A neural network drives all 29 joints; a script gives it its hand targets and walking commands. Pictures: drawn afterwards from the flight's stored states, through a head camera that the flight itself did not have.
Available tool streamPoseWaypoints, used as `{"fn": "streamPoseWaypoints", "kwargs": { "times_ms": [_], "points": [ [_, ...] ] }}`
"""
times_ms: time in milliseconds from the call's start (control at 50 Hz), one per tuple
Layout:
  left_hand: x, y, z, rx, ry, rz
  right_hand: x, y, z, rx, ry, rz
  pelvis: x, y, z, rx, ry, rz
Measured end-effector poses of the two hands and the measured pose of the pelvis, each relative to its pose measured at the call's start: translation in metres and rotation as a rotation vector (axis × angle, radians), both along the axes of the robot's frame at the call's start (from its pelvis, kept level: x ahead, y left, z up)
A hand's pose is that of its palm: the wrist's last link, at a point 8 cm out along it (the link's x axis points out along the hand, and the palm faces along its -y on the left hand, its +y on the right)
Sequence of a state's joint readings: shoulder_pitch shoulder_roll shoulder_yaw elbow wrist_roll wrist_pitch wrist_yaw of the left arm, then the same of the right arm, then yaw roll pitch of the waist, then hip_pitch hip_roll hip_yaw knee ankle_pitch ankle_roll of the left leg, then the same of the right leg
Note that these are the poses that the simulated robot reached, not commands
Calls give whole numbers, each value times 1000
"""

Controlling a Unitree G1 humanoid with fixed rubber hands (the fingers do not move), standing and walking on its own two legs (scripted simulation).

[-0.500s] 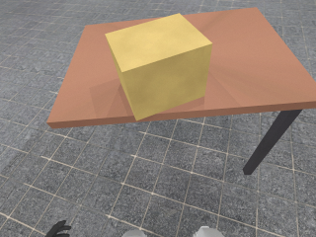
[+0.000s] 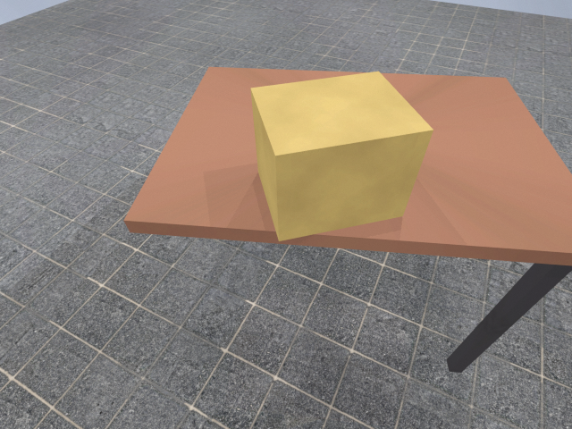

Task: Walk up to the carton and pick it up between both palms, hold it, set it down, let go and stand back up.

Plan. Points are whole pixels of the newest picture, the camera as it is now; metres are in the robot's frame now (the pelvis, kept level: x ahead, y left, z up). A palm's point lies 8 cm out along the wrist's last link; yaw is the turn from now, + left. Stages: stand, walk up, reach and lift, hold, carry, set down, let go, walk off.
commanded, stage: walk up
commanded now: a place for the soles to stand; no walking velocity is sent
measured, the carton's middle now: (329, 154) +0.58 -0.04 +0.06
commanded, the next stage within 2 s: none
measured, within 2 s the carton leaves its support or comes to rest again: neither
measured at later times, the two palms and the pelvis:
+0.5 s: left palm out of the picture +0.11 +0.33 -0.09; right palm out of the picture +0.12 -0.29 -0.09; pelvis +0.01 +0.02 +0.01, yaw +1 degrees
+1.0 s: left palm out of the picture +0.13 +0.32 -0.09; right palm out of the picture +0.07 -0.33 -0.09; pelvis +0.05 -0.01 +0.01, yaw +0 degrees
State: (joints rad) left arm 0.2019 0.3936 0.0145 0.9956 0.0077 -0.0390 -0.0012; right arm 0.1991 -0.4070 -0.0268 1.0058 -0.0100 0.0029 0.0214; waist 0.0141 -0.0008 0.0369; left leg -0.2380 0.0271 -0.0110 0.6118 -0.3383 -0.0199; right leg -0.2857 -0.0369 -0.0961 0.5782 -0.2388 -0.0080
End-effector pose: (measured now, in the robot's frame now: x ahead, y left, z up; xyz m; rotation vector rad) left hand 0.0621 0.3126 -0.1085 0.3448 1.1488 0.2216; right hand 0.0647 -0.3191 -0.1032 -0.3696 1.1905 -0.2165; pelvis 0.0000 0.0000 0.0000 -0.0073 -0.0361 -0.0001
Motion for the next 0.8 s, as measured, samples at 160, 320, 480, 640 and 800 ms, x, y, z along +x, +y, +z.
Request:
{"fn": "streamPoseWaypoints", "kwargs": {
  "times_ms": [160, 320, 480, 640, 800],
  "points": [
    [13, 6, 14, 21, 11, 11, 49, 27, -3, 73, -65, 42, 14, 6, 8, 0, 17, 9],
    [40, 16, 20, 30, -44, 11, 62, 31, 5, 57, -70, 37, 17, 12, 11, 5, 3, 11],
    [48, 17, 17, 9, -44, -10, 54, 29, 15, 27, -65, 6, 15, 17, 14, 4, -12, 9],
    [40, 15, 14, -10, -21, -7, 37, 31, 13, 28, -22, -11, 13, 20, 16, 3, -13, 13],
    [28, 17, 13, -2, 36, 9, 26, 35, 4, 46, 37, -20, 18, 21, 18, 1, -3, 19]
  ]
}}
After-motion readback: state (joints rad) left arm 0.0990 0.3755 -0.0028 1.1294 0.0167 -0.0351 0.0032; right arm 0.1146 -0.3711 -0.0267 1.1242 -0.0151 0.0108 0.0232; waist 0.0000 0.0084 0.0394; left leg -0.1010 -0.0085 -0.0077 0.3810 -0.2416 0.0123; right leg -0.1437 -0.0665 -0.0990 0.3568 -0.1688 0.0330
